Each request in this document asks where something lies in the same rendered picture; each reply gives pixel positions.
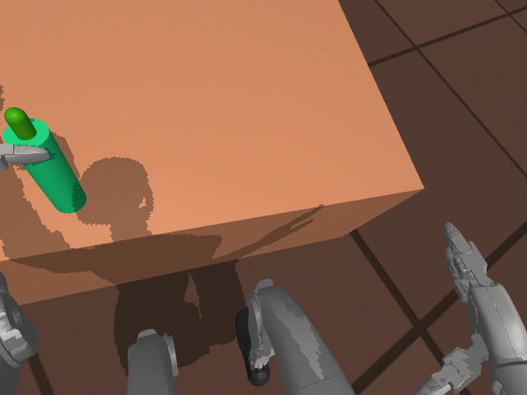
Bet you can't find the bottle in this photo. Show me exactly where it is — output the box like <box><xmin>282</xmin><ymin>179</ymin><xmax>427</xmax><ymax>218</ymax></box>
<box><xmin>3</xmin><ymin>107</ymin><xmax>86</xmax><ymax>213</ymax></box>

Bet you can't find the right robot arm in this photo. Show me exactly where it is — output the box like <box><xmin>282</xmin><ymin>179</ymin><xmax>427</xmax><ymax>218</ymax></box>
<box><xmin>488</xmin><ymin>361</ymin><xmax>527</xmax><ymax>395</ymax></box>

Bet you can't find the right robot foot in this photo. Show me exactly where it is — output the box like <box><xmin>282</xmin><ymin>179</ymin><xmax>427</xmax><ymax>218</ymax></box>
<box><xmin>236</xmin><ymin>309</ymin><xmax>270</xmax><ymax>387</ymax></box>

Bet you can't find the right robot hand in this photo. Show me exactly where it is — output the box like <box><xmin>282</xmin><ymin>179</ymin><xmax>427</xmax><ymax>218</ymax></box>
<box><xmin>414</xmin><ymin>221</ymin><xmax>527</xmax><ymax>395</ymax></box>

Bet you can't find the left robot arm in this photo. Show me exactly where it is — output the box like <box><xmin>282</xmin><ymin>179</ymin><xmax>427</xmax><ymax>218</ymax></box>
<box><xmin>0</xmin><ymin>272</ymin><xmax>39</xmax><ymax>395</ymax></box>

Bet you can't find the left robot hand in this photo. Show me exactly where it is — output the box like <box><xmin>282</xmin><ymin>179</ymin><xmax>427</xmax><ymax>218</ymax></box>
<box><xmin>0</xmin><ymin>143</ymin><xmax>49</xmax><ymax>171</ymax></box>

